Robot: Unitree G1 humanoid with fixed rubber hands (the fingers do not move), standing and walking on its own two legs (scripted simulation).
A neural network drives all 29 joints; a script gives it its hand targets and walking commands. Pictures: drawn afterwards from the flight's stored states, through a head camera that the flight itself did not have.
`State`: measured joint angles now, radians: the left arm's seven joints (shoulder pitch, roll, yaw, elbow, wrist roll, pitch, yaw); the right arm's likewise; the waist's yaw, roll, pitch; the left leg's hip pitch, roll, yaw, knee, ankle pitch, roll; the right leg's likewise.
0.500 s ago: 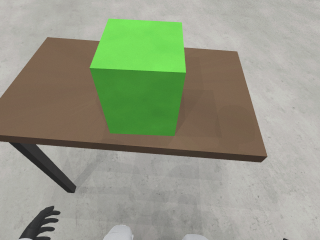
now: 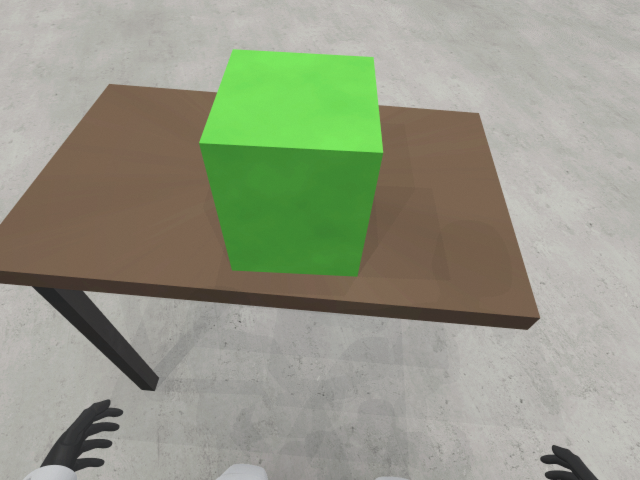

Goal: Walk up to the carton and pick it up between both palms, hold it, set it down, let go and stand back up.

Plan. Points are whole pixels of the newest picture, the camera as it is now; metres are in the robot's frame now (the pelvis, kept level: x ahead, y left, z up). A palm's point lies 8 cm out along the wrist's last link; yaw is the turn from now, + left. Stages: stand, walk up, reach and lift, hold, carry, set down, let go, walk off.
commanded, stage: walk up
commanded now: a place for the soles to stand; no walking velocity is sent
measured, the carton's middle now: (298, 169) +0.51 +0.05 +0.07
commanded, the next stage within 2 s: none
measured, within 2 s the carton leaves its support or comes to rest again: neither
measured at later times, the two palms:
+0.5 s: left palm (52, 476) +0.12 +0.32 -0.07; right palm out of the picture +0.09 -0.32 -0.07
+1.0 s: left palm out of the picture +0.08 +0.40 -0.08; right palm out of the picture +0.11 -0.25 -0.07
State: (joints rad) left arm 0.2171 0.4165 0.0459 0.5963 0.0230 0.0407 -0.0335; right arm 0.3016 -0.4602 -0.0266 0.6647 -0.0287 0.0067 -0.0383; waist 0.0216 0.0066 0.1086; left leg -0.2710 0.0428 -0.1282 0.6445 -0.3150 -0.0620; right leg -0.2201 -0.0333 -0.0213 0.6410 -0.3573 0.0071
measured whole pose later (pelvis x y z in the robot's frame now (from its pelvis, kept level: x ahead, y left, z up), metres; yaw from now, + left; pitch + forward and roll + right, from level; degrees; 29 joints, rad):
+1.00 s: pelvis +0.01 +0.07 +0.00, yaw +2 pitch -3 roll -2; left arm 0.29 0.46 0.05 0.67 0.02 0.01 0.03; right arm 0.28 -0.43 -0.04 0.71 -0.03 0.06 0.05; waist 0.02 0.00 0.11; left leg -0.29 0.02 -0.12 0.64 -0.31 -0.02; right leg -0.28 -0.04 -0.02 0.73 -0.48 0.03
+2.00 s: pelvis +0.01 +0.06 +0.01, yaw +3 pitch -3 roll +0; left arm 0.25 0.45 0.05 0.67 0.02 -0.01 0.01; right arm 0.26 -0.43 -0.04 0.74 -0.03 0.03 0.04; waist 0.02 0.02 0.09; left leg -0.23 -0.01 -0.12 0.56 -0.27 -0.03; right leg -0.21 -0.04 -0.02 0.55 -0.28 0.03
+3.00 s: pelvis +0.03 +0.06 +0.02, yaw +3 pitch -5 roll +0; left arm 0.18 0.26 0.05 0.33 -0.05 0.16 0.03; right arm 0.20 -0.25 -0.14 0.55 -0.06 -0.20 0.05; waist 0.02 0.01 0.09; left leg -0.09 0.02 -0.11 0.38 -0.21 -0.04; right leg -0.07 -0.03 -0.02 0.38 -0.22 0.03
